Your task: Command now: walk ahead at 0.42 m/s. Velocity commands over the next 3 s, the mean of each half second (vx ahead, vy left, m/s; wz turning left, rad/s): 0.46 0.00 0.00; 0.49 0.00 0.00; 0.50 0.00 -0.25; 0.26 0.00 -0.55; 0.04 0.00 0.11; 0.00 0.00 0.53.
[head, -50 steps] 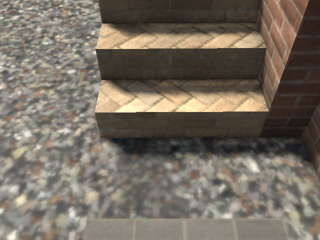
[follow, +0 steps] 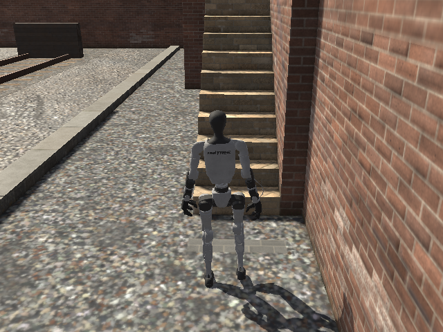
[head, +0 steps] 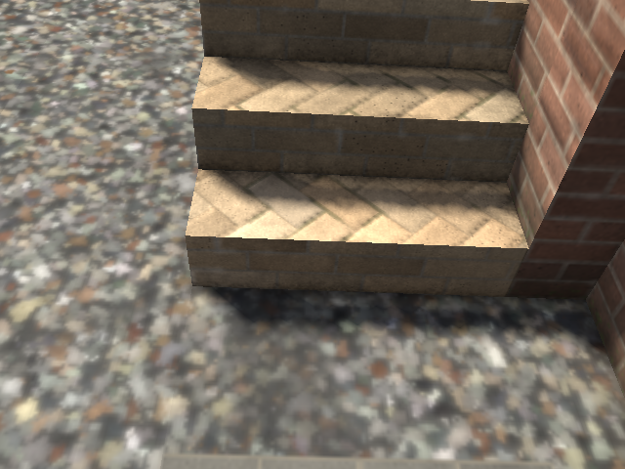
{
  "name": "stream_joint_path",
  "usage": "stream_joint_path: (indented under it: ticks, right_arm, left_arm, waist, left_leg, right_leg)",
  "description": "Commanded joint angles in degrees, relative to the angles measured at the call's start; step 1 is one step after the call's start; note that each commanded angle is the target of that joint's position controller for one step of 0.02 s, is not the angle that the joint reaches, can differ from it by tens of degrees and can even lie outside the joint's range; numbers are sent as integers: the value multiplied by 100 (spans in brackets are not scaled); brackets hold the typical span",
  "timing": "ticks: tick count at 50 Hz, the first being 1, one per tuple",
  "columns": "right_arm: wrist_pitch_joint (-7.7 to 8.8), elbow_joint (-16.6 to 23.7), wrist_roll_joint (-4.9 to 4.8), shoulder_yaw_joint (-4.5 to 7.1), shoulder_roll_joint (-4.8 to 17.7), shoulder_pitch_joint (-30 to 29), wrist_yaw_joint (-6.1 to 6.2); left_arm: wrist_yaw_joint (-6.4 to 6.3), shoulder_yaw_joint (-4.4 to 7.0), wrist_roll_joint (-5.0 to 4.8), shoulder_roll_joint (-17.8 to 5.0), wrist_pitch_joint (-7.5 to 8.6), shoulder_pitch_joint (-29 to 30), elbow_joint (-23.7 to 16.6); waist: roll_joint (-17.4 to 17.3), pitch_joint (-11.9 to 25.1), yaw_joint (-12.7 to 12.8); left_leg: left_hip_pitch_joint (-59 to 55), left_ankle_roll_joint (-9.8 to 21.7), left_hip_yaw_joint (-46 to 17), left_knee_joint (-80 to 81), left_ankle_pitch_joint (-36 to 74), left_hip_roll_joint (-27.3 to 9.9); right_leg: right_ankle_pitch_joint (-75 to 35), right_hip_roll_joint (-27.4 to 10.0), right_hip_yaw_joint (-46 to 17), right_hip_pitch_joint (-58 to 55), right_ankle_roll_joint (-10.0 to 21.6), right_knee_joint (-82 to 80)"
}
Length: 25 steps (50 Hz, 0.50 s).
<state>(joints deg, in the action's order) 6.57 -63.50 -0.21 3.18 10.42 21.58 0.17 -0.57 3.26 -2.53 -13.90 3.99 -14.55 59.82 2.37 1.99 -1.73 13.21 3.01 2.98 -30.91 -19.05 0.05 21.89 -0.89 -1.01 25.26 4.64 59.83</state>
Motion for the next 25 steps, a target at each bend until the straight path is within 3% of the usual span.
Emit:
stream_joint_path:
  ticks: [1,3,5,9,15,17,18,19,20,21,22,23,24,25]
  right_arm:
    - [90,234,-7,16,707,136,-91]
    - [44,204,30,-54,494,397,-75]
    - [11,152,55,-59,547,751,-5]
    - [-40,248,58,-37,732,923,91]
    - [-112,180,-33,38,797,1203,105]
    - [-151,216,-37,90,907,1071,109]
    - [-167,249,-25,123,1004,988,111]
    - [-202,280,-5,151,1075,890,110]
    - [-230,347,13,139,1062,737,100]
    - [-213,531,81,69,922,621,75]
    - [-67,570,8,-204,-95,1407,-31]
    - [116,536,-182,-83,425,903,-61]
    - [190,789,-306,12,778,231,-52]
    - [209,886,-273,28,861,-136,8]
  left_arm:
    - [15,67,108,-438,240,581,-526]
    - [34,101,147,-410,198,661,-484]
    - [47,78,150,-255,142,963,-581]
    - [117,-13,112,-74,137,1910,-939]
    - [320,-92,51,-142,207,2749,-1317]
    - [375,-58,55,-272,256,2662,-1380]
    - [372,9,67,-421,270,2391,-1346]
    - [346,119,65,-634,273,1772,-1202]
    - [296,267,45,-905,252,664,-880]
    - [224,387,133,-1320,216,-514,-629]
    - [250,414,254,-1631,198,-994,-479]
    - [240,281,238,-1088,188,-900,-424]
    - [228,194,182,-818,222,-234,-528]
    - [242,115,189,-614,265,344,-668]
  waist:
    - [-689,-902,97]
    - [-773,-801,38]
    - [-765,-798,-54]
    - [-721,-901,-237]
    - [-770,-1175,-331]
    - [-853,-1017,-139]
    - [-1004,-743,52]
    - [-1165,-295,395]
    - [-1179,331,926]
    - [-647,1216,1309]
    - [1136,2339,750]
    - [806,2127,984]
    - [658,1065,839]
    - [-11,596,602]
  left_leg:
    - [-1067,757,-2638,2420,-901,-1728]
    - [-960,589,-1740,2475,354,-1352]
    - [-1098,618,-1308,2456,1260,-1219]
    - [-1048,599,-886,2594,1836,-1138]
    - [-1787,632,-635,2415,2337,-1437]
    - [-2048,555,-524,2013,3435,-1516]
    - [-2137,499,-486,1623,4599,-1532]
    - [-2150,427,-400,893,5773,-1473]
    - [-1696,271,-236,-294,6176,-1244]
    - [-135,106,-144,-2141,4359,-945]
    - [2043,-234,-499,-4284,-754,268]
    - [2637,-63,-1300,-5063,-1174,153]
    - [3084,43,-1044,-5138,-749,-180]
    - [2774,71,-888,-4860,-167,-506]
  right_leg:
    - [-953,-586,-290,2634,59,581]
    - [-1445,-595,-79,2134,-97,65]
    - [-1783,-554,72,2184,-208,-373]
    - [-2480,-381,245,1875,-298,-1755]
    - [-2413,-263,353,1720,-116,-2766]
    - [-2067,-118,450,1267,47,-2996]
    - [-1887,66,564,722,139,-3003]
    - [-1773,291,708,-126,267,-2980]
    - [-1945,347,693,-1567,457,-3029]
    - [-1850,-772,-602,-3640,827,-2783]
    - [-588,-2302,-3707,-5551,1844,-3589]
    - [-164,-2132,-4243,-5263,1612,-4273]
    - [-588,-1933,-3199,-4351,1308,-4382]
    - [-1354,-1749,-2404,-3267,1138,-4543]
